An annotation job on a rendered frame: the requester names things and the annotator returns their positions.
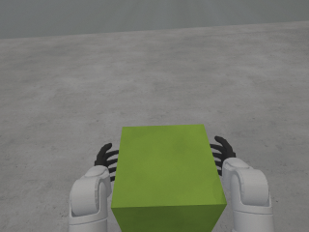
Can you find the carton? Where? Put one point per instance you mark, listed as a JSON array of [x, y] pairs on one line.
[[166, 180]]

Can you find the robot right hand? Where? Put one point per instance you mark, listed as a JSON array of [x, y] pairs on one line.
[[226, 152]]

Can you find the left robot forearm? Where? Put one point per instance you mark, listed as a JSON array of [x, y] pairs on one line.
[[88, 209]]

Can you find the robot left hand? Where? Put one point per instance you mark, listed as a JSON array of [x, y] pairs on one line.
[[102, 157]]

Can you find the right robot forearm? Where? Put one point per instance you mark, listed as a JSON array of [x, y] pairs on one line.
[[250, 196]]

